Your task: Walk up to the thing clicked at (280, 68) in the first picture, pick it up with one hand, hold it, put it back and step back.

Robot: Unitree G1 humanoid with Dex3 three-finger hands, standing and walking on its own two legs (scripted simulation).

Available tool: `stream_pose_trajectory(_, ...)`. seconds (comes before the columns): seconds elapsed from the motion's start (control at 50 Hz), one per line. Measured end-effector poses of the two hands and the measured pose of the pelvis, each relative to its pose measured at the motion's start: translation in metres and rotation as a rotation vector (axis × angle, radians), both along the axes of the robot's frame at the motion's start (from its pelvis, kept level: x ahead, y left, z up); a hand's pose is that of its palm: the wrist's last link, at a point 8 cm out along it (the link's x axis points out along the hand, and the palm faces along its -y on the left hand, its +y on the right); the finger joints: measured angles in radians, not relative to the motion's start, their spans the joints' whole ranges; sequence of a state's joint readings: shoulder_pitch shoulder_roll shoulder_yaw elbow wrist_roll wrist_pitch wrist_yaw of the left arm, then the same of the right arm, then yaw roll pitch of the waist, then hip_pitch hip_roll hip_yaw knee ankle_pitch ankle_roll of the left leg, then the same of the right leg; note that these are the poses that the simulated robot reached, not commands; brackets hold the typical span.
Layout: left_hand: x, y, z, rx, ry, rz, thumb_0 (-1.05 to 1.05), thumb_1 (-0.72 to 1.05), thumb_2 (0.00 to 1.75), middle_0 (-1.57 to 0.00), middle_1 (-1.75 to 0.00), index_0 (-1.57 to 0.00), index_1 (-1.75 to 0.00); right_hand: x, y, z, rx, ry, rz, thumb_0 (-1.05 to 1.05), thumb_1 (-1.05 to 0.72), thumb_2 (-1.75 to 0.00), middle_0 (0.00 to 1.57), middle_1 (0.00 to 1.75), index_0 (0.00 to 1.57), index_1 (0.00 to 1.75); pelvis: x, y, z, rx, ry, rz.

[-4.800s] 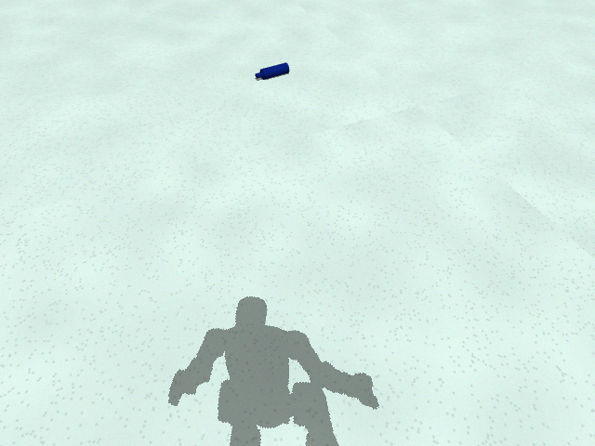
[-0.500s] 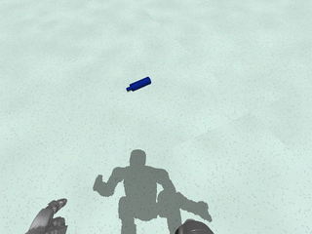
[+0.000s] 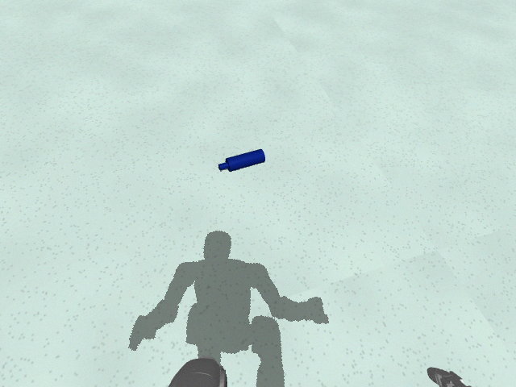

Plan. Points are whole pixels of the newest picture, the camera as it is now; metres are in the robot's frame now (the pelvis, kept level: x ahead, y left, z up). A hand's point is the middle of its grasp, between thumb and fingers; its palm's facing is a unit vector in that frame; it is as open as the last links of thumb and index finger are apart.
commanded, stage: walk up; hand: left
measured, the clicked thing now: (241, 161) +1.13 +0.13 -0.72
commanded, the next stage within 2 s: none
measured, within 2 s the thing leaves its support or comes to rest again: neither
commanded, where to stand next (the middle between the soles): +0.68 -0.09 m, yaw +0 degrees
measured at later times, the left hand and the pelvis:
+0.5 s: hand (166, 265) +0.31 +0.20 -0.11, palm faces -0.05 -0.91 -0.41, open 7.4 cm; pelvis +0.21 -0.08 +0.00, yaw -1 degrees
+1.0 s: hand (179, 236) +0.40 +0.20 -0.15, palm faces +0.02 -0.94 -0.34, open 7.4 cm; pelvis +0.39 -0.07 +0.00, yaw +2 degrees
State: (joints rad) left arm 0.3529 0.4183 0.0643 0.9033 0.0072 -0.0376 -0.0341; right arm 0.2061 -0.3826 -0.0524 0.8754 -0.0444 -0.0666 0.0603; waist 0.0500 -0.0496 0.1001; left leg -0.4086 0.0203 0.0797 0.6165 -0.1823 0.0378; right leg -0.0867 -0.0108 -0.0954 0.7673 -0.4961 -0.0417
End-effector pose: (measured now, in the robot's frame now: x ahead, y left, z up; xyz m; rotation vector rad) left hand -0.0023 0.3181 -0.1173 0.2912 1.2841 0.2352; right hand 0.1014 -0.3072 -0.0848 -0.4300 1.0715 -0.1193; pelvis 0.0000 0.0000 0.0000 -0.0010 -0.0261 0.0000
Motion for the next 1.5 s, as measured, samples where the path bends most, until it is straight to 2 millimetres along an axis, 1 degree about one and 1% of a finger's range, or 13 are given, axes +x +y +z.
stream_pose_trajectory(0.08,0.053,-0.007,0.007,-0.033,-0.011,-0.055,0.01,0.9,0.9,-0.2,-0.3,-0.2,-0.3,0.032,0.006,0.017,0.01,-0.082,-0.055,0.01,-0.91,-0.9,0.2,0.3,0.21,0.3,0.035,0.004,0.012,-0.024,-0.016,-0.002)
stream_pose_trajectory(0.24,0.165,-0.016,0.026,-0.036,-0.156,-0.108,0.01,0.9,0.9,-0.2,-0.3,-0.2,-0.3,0.057,-0.013,0.024,0.003,-0.038,-0.097,0.0,-0.9,-0.9,0.21,0.3,0.21,0.3,0.098,-0.01,0.021,0.003,-0.041,-0.015)
stream_pose_trajectory(0.34,0.223,-0.032,0.033,-0.009,-0.146,-0.147,0.0,0.9,0.9,-0.2,-0.3,-0.2,-0.3,0.078,-0.043,0.009,0.014,-0.004,-0.134,0.01,-0.9,-0.9,0.21,0.3,0.21,0.3,0.141,-0.03,0.016,0.032,-0.032,-0.03)
stream_pose_trajectory(0.48,0.301,-0.073,0.043,0.067,-0.196,-0.161,0.01,0.9,0.9,-0.2,-0.3,-0.2,-0.3,0.127,-0.09,-0.033,0.042,0.079,-0.166,0.01,-0.91,-0.9,0.2,0.3,0.21,0.3,0.206,-0.071,-0.001,0.017,-0.025,-0.023)
stream_pose_trajectory(0.6,0.32,-0.097,0.065,0.081,-0.203,-0.11,0.0,0.9,0.9,-0.2,-0.3,-0.2,-0.3,0.187,-0.096,-0.026,0.095,0.084,-0.126,0.01,-0.91,-0.9,0.2,0.3,0.2,0.3,0.247,-0.089,0.018,0.043,-0.027,-0.026)
stream_pose_trajectory(0.7,0.326,-0.103,0.064,0.08,-0.152,-0.089,0.0,0.9,0.9,-0.2,-0.3,-0.2,-0.3,0.233,-0.101,-0.017,0.101,0.052,-0.104,0.01,-0.91,-0.9,0.2,0.3,0.2,0.3,0.278,-0.097,0.023,0.018,-0.029,-0.02)
stream_pose_trajectory(0.88,0.355,-0.093,0.035,0.037,-0.118,-0.032,0.01,0.9,0.9,-0.2,-0.3,-0.2,-0.3,0.314,-0.095,-0.004,0.046,0.072,-0.036,0.01,-0.91,-0.9,0.2,0.3,0.2,0.3,0.339,-0.092,0.014,-0.026,-0.026,0.027)
stream_pose_trajectory(1.02,0.4,-0.077,0.001,-0.01,-0.058,-0.022,0.01,0.9,0.9,-0.2,-0.3,-0.2,-0.3,0.389,-0.076,0.007,-0.01,-0.045,-0.006,0.01,-0.91,-0.9,0.2,0.3,0.21,0.3,0.391,-0.07,0.0,-0.006,-0.029,0.028)
stream_pose_trajectory(1.12,0.448,-0.077,0.01,-0.027,-0.083,-0.061,0.01,0.9,0.9,-0.2,-0.3,-0.2,-0.3,0.405,-0.07,0.022,-0.006,-0.065,-0.048,0.0,-0.91,-0.9,0.2,0.3,0.21,0.3,0.419,-0.069,0.012,-0.01,-0.042,0.031)
stream_pose_trajectory(1.22,0.489,-0.077,0.022,-0.011,-0.113,-0.077,0.01,0.9,0.9,-0.2,-0.3,-0.2,-0.3,0.412,-0.079,0.02,0.001,-0.024,-0.064,0.01,-0.91,-0.9,0.21,0.3,0.21,0.3,0.446,-0.075,0.017,0.007,-0.044,0.02)
stream_pose_trajectory(1.32,0.524,-0.086,0.035,0.03,-0.09,-0.101,0.01,0.9,0.9,-0.2,-0.3,-0.2,-0.3,0.424,-0.1,0.002,0.031,0.009,-0.095,0.01,-0.9,-0.9,0.21,0.3,0.21,0.3,0.477,-0.09,0.014,0.029,-0.035,0.005)
stream_pose_trajectory(1.4,0.553,-0.098,0.042,0.096,-0.115,-0.103,0.01,0.9,0.9,-0.2,-0.3,-0.2,-0.3,0.444,-0.123,-0.025,0.057,0.049,-0.11,0.01,-0.9,-0.9,0.21,0.3,0.21,0.3,0.505,-0.109,0.002,0.023,-0.033,0.003)
stream_pose_trajectory(1.5,0.569,-0.115,0.058,0.128,-0.159,-0.069,0.0,0.9,0.9,-0.2,-0.3,-0.2,-0.3,0.48,-0.128,-0.036,0.09,0.092,-0.085,0.01,-0.91,-0.9,0.2,0.3,0.2,0.3,0.529,-0.121,0.007,0.028,-0.043,0.008)
